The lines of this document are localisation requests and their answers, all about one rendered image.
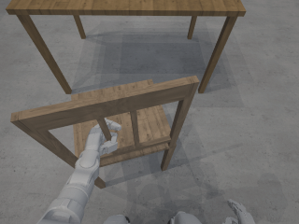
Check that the robot right thigh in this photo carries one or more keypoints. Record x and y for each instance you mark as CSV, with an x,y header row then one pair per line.
x,y
184,218

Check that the robot thigh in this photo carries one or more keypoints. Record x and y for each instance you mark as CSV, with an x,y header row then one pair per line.
x,y
184,218
117,219

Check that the chair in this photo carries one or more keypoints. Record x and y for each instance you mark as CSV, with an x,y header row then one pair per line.
x,y
136,106

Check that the robot left thigh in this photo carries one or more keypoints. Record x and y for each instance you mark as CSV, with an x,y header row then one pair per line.
x,y
117,219

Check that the left robot hand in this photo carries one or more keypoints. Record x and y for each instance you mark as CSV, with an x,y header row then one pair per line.
x,y
95,139

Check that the table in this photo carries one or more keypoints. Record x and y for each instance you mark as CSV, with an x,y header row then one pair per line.
x,y
231,9

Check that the right robot hand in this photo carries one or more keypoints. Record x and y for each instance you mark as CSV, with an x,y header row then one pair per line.
x,y
243,217

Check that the left robot forearm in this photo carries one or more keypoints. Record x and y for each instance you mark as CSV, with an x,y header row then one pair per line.
x,y
70,203

